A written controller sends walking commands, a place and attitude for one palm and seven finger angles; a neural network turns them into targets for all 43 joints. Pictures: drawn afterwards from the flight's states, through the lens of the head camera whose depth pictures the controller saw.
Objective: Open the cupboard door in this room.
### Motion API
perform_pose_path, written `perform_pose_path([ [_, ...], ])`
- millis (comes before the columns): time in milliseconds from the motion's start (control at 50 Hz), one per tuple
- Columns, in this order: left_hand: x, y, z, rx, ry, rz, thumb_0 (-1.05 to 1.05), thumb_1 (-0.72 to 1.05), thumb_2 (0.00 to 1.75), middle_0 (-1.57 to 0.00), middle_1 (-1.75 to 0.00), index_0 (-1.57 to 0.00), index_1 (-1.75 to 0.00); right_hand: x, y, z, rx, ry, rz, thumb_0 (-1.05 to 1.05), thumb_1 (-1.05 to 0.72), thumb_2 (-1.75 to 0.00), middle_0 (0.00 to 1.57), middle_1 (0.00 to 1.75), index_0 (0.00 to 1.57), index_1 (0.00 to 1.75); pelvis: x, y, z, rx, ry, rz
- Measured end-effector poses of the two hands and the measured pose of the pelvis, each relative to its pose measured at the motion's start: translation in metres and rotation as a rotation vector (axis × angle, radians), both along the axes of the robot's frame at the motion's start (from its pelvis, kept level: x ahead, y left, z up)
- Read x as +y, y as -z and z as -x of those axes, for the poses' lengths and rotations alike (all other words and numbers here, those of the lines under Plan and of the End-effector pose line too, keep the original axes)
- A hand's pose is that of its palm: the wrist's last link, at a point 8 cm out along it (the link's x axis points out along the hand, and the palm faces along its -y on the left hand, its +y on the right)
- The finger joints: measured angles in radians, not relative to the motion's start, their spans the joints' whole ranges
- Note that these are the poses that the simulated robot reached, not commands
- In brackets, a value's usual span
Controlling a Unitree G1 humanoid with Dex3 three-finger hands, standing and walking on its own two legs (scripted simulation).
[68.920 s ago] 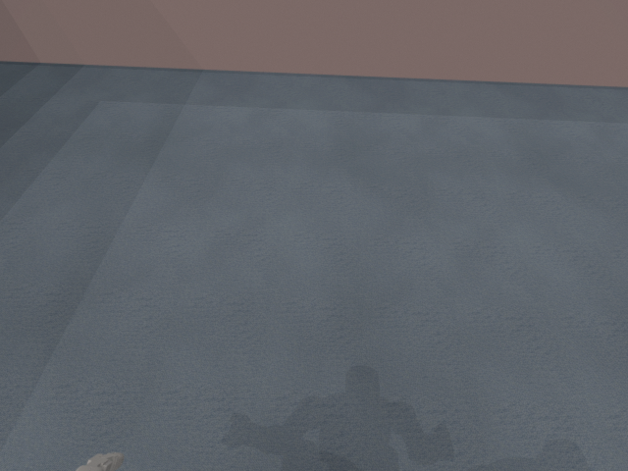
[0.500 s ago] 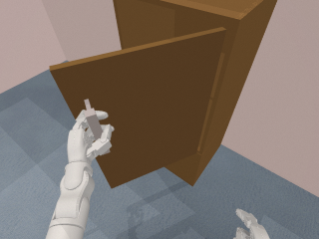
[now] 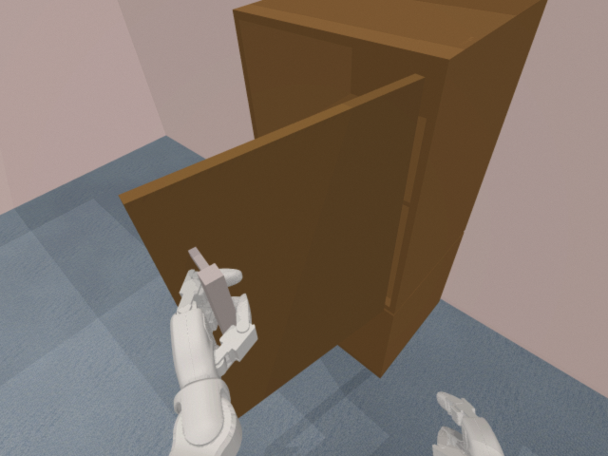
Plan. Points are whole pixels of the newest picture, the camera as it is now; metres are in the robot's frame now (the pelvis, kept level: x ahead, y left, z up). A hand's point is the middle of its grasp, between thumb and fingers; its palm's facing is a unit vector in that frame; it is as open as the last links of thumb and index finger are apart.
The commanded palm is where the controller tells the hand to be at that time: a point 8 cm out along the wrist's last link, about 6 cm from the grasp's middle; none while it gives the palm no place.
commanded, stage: open thumb and fingers to let go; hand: left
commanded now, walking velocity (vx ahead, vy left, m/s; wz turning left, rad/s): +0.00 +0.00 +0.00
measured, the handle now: (217, 302) +0.29 +0.13 +0.09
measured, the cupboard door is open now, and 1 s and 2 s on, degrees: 79 77 78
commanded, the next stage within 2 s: slide the hand sideways off the handle in 0.86 s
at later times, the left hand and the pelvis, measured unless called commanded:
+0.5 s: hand (242, 324) +0.25 +0.09 +0.10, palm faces +0.39 -0.92 +0.00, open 11.5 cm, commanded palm +0.21 +0.12 +0.09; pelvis -0.02 +0.00 +0.00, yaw +1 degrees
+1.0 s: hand (236, 321) +0.25 +0.10 +0.10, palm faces +0.31 -0.95 -0.02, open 14.7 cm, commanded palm +0.21 +0.12 +0.09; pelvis -0.03 +0.03 +0.00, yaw +1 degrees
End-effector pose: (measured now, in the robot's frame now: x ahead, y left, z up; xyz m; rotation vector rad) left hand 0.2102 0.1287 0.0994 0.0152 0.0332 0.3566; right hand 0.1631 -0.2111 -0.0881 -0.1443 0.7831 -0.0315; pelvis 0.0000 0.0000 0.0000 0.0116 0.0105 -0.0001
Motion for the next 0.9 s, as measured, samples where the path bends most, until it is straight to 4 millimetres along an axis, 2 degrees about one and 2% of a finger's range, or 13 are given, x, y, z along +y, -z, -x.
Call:
perform_pose_path([
  [160, -0.004, 0.001, 0.000, -0.019, -0.057, -0.003, 0.00, 0.67, 0.77, -0.39, -1.34, -0.37, -1.34, -0.012, 0.006, 0.007, 0.009, -0.009, 0.025, 0.01, -0.90, -0.90, 0.20, 0.30, 0.19, 0.30, -0.008, 0.001, 0.010, -0.006, -0.021, -0.001],
  [240, -0.004, -0.002, -0.001, -0.033, -0.067, 0.002, 0.00, 0.58, 0.75, -0.38, -1.32, -0.37, -1.33, -0.011, 0.003, 0.006, -0.007, -0.012, 0.022, 0.01, -0.90, -0.90, 0.20, 0.30, 0.19, 0.30, -0.009, 0.000, 0.013, -0.007, -0.021, -0.004],
  [340, -0.003, -0.003, 0.002, -0.042, -0.056, 0.001, 0.01, 0.36, 0.67, -0.37, -1.29, -0.36, -1.30, -0.005, -0.001, 0.003, -0.031, -0.021, 0.015, 0.01, -0.90, -0.90, 0.20, 0.30, 0.19, 0.30, -0.008, -0.001, 0.017, -0.016, -0.022, -0.004],
  [560, 0.003, -0.001, -0.001, -0.038, -0.042, 0.002, 0.00, -0.27, 0.40, -0.32, -1.21, -0.31, -1.21, 0.014, -0.008, 0.001, -0.049, -0.041, 0.015, 0.01, -0.90, -0.90, 0.20, 0.30, 0.20, 0.30, 0.004, -0.001, 0.024, -0.024, -0.022, 0.005],
  [640, 0.004, -0.001, -0.004, -0.038, -0.029, -0.002, 0.00, -0.39, 0.35, -0.30, -1.12, -0.29, -1.12, 0.021, -0.007, 0.003, -0.043, -0.041, 0.012, 0.01, -0.90, -0.90, 0.20, 0.30, 0.20, 0.30, 0.010, 0.000, 0.025, -0.022, -0.019, 0.008],
  [760, 0.006, -0.001, -0.009, -0.039, -0.006, -0.003, -0.01, -0.47, 0.31, -0.27, -0.90, -0.26, -0.90, 0.030, -0.005, 0.009, -0.024, -0.036, 0.009, 0.01, -0.90, -0.90, 0.20, 0.30, 0.20, 0.30, 0.019, 0.001, 0.026, -0.021, -0.015, 0.014],
  [900, 0.011, -0.001, -0.009, -0.037, 0.018, -0.005, -0.01, -0.50, 0.30, -0.37, -0.73, -0.34, -0.75, 0.040, -0.002, 0.013, -0.009, -0.041, 0.000, 0.01, -0.90, -0.90, 0.20, 0.30, 0.20, 0.30, 0.028, 0.002, 0.028, -0.018, -0.011, 0.019],
])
